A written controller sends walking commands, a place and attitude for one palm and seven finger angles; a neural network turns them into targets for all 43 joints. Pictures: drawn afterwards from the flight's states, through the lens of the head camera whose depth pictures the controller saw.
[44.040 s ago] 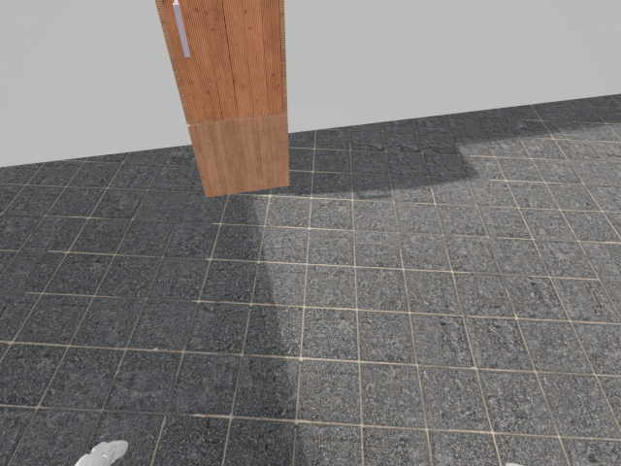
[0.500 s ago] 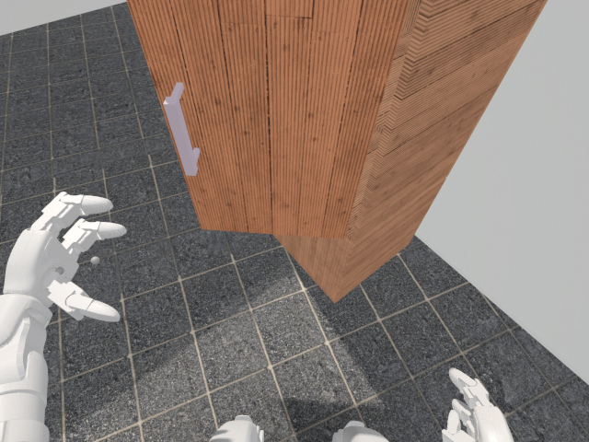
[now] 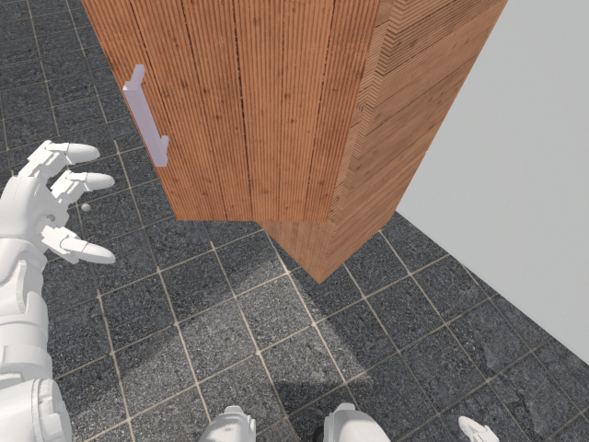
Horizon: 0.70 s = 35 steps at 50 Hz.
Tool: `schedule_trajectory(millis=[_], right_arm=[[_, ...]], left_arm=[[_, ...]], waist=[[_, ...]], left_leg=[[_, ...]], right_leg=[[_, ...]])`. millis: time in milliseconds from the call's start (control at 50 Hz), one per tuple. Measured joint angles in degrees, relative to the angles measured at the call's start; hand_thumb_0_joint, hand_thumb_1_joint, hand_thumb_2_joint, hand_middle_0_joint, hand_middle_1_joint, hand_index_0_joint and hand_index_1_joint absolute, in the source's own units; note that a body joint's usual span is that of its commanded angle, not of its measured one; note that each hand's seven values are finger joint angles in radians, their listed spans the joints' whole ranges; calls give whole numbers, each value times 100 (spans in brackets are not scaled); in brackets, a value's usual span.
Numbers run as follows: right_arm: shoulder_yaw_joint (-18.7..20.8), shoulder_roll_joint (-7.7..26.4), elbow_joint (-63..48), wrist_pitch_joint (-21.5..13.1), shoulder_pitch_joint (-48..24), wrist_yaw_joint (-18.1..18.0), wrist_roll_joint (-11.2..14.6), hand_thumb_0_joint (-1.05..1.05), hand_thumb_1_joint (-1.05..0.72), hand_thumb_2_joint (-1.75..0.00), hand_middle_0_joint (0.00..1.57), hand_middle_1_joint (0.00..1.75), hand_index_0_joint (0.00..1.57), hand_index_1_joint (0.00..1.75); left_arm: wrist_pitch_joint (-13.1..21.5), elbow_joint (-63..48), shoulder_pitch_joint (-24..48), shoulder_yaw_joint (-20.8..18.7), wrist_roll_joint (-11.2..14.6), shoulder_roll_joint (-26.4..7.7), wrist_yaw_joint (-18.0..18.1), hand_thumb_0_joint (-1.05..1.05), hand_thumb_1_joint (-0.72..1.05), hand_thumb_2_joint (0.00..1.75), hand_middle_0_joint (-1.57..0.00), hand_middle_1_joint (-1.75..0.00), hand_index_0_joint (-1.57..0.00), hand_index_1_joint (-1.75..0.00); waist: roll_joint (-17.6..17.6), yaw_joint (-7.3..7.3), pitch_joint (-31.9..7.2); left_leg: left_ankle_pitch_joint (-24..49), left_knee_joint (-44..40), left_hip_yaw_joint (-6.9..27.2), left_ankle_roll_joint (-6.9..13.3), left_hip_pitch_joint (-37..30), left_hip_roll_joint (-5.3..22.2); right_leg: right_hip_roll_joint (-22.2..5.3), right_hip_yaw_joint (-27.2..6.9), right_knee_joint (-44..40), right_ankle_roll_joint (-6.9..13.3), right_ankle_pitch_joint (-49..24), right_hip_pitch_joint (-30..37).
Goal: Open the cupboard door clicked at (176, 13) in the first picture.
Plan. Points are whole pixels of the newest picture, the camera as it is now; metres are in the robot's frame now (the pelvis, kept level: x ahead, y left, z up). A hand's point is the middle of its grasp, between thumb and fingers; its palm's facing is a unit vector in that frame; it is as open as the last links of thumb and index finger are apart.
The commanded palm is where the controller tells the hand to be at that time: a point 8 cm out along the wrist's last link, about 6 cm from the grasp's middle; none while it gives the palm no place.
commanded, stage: move the hooked fingers beside the handle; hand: left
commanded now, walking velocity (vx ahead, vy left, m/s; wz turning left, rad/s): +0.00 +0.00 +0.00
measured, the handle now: (150, 119) +0.57 +0.23 +0.06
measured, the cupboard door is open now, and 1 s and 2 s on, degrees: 48 48 47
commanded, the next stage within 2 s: slide the fingers in behind the handle in 1.70 s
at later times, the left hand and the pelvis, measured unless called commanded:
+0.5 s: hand (99, 167) +0.46 +0.27 +0.07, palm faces +0.00 -1.00 -0.02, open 14.0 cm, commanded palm +0.44 +0.32 +0.06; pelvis +0.00 +0.01 -0.01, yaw -1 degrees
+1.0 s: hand (108, 129) +0.53 +0.28 +0.07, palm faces -0.01 -1.00 -0.01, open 14.0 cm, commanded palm +0.51 +0.32 +0.06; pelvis +0.00 +0.02 -0.02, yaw -2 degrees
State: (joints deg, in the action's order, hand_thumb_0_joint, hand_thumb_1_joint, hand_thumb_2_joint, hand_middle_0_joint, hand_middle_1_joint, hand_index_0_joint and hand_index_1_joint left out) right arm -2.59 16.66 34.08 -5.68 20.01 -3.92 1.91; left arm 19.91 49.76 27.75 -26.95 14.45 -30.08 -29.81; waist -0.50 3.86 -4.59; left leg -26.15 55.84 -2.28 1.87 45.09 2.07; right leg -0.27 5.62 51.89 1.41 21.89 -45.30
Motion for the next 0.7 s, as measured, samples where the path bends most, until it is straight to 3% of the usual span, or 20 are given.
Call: schedule_trajectory(millis=[200, 420, 700], right_arm=[[-1, -29, -41, 245, 27, 71, -33, 1, -90, -90, 20, 30, 20, 30], [-48, -16, 22, 503, 28, 88, -80, 1, -90, -90, 20, 30, 20, 30], [-143, 61, 33, 756, 199, 90, -154, 1, -91, -90, 20, 30, 20, 30]], left_arm=[[58, 468, 488, -35, -163, -101, 113, -1, -50, 30, -30, -120, -30, -120], [238, 1262, 1300, -78, -418, -438, 195, -1, -50, 30, -30, -120, -30, -120], [92, 2003, 2298, -305, -727, -1197, 151, -1, -50, 30, -30, -120, -30, -120]], waist=[[-3, 107, -81], [39, 227, -32], [38, 590, 21]], left_leg=[[-24, 14, -57, 37, 99, 15], [-60, 220, -13, 53, 425, 29], [-120, 490, 37, 76, 991, 99]], right_leg=[[18, -60, -16, -40, -21, -111], [22, -21, 127, -47, -9, -395], [83, 23, 258, -59, -29, -898]])
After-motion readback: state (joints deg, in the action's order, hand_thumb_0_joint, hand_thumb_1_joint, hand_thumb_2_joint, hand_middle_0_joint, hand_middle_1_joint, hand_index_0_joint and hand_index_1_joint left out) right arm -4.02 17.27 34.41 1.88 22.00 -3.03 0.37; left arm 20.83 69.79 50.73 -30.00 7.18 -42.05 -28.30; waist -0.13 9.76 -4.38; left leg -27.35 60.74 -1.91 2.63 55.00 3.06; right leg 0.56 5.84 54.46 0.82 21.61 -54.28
